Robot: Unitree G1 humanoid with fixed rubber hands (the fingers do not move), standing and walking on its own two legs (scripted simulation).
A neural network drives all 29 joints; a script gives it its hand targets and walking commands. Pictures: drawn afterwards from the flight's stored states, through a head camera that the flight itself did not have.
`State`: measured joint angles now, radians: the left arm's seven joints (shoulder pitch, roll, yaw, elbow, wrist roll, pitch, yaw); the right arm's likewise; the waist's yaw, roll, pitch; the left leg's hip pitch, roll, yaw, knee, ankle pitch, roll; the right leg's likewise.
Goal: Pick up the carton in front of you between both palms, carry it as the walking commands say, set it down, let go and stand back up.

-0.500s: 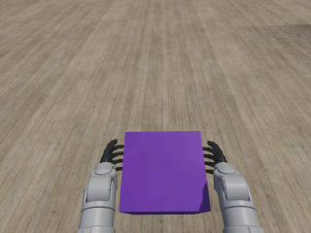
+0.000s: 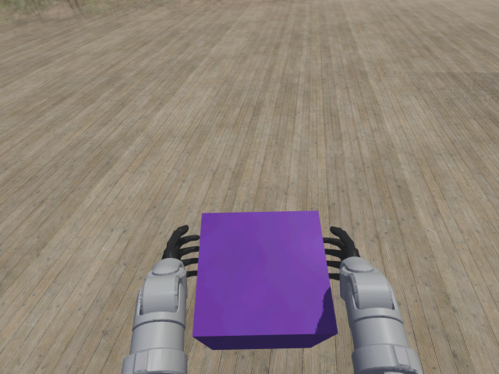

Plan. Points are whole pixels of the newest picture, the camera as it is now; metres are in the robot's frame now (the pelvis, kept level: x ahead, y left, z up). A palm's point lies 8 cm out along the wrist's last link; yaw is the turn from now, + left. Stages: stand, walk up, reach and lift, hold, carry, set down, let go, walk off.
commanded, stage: set down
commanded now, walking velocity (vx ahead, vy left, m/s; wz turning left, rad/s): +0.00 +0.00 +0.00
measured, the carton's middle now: (260, 286) +0.31 +0.00 -0.06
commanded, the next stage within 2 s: none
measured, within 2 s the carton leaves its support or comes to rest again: neither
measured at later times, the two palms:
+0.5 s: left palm (203, 283) +0.34 +0.12 -0.09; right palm (340, 289) +0.33 -0.17 -0.11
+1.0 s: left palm (222, 300) +0.39 +0.10 -0.24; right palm (335, 305) +0.37 -0.19 -0.26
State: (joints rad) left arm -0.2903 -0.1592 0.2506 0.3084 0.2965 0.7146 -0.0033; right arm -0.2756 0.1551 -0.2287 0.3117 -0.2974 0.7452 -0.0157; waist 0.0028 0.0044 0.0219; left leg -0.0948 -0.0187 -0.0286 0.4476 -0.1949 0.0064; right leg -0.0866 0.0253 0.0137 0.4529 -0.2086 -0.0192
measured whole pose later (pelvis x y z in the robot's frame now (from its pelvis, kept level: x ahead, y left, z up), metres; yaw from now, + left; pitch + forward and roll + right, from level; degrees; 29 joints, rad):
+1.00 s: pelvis -0.04 +0.00 -0.18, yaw +0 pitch +40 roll +1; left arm -0.74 -0.21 0.45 0.60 0.24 0.19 0.21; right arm -0.77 0.01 -0.40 0.70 -0.23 0.24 -0.04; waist -0.05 0.05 -0.21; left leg -1.64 -0.11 -0.07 1.39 -0.44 -0.03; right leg -1.64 0.07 0.05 1.41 -0.46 0.01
